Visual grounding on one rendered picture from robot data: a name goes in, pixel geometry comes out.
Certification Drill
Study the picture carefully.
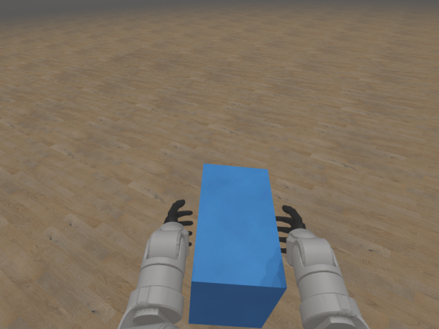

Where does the right robot hand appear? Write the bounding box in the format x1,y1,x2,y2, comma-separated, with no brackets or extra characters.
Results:
276,205,306,254

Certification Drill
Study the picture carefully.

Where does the right robot forearm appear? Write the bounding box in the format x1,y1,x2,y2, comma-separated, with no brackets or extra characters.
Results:
286,228,370,329

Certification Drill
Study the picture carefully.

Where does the carton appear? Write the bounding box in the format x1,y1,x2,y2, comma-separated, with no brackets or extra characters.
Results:
189,164,287,328

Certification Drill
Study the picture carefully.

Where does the left robot hand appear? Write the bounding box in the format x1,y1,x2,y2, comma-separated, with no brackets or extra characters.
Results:
164,199,193,246

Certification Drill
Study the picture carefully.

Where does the left robot forearm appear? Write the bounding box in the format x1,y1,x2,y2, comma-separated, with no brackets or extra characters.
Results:
117,221,189,329

